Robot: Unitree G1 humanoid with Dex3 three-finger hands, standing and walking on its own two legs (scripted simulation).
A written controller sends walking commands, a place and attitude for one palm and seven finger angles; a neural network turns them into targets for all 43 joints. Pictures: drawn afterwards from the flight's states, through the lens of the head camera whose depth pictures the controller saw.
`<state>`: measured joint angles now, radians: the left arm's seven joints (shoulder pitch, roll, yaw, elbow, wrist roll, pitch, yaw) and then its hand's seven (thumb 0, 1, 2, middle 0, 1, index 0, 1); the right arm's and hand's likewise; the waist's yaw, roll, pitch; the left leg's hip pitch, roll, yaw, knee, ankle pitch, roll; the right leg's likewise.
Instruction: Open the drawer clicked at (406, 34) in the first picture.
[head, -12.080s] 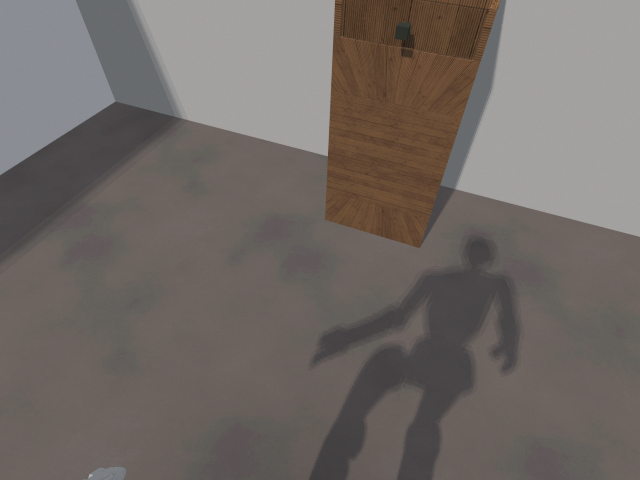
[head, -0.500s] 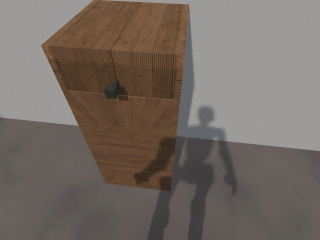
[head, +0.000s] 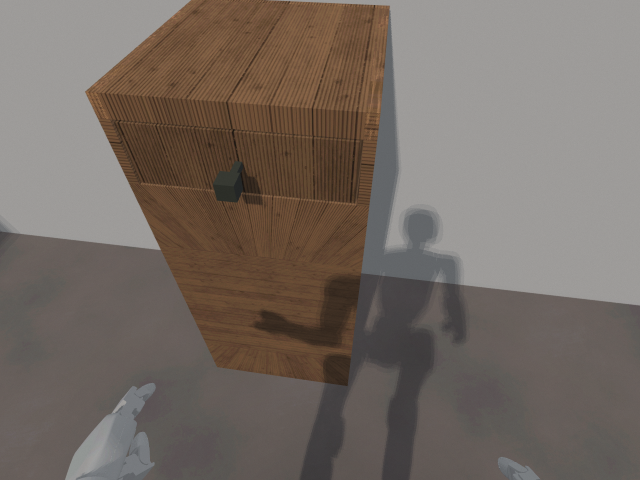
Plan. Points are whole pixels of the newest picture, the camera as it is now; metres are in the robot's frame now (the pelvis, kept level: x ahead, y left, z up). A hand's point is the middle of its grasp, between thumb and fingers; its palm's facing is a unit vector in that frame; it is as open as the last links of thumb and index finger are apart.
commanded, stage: raise the hand with hooked fingers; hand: left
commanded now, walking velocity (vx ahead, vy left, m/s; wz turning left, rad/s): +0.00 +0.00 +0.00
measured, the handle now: (232, 179) +0.52 +0.19 +0.09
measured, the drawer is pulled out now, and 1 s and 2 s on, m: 0.00 0.00 0.00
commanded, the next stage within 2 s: move the hooked fingers above the handle in 1.76 s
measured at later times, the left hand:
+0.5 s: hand (129, 388) +0.21 +0.26 +0.01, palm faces +0.06 -0.06 -1.00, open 9.9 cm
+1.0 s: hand (115, 300) +0.26 +0.26 +0.12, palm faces +0.10 -0.05 -0.99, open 12.8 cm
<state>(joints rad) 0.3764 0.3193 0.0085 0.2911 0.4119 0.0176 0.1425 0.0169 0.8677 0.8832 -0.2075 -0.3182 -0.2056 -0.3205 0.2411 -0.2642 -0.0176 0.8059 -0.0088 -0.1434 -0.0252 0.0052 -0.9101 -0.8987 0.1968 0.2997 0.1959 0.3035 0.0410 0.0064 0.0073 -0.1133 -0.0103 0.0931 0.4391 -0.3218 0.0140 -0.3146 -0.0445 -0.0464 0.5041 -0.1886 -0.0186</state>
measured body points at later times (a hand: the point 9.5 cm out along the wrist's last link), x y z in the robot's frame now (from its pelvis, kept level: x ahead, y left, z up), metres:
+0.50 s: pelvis +0.00 -0.02 -0.03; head +0.04 -0.04 +0.42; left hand +0.20 +0.26 +0.06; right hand +0.22 -0.23 -0.12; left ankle -0.06 +0.10 -0.74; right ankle +0.05 -0.12 -0.74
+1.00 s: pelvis +0.00 +0.00 +0.00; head +0.02 -0.03 +0.45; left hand +0.25 +0.26 +0.17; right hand +0.23 -0.21 -0.10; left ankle -0.06 +0.10 -0.74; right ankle +0.05 -0.12 -0.74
